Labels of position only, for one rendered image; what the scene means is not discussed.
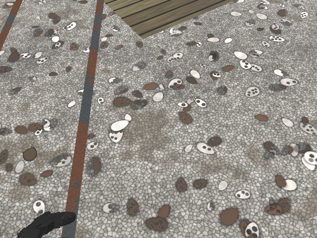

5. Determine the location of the robot left hand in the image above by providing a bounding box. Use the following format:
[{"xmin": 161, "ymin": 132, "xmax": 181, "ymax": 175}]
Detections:
[{"xmin": 17, "ymin": 211, "xmax": 76, "ymax": 238}]

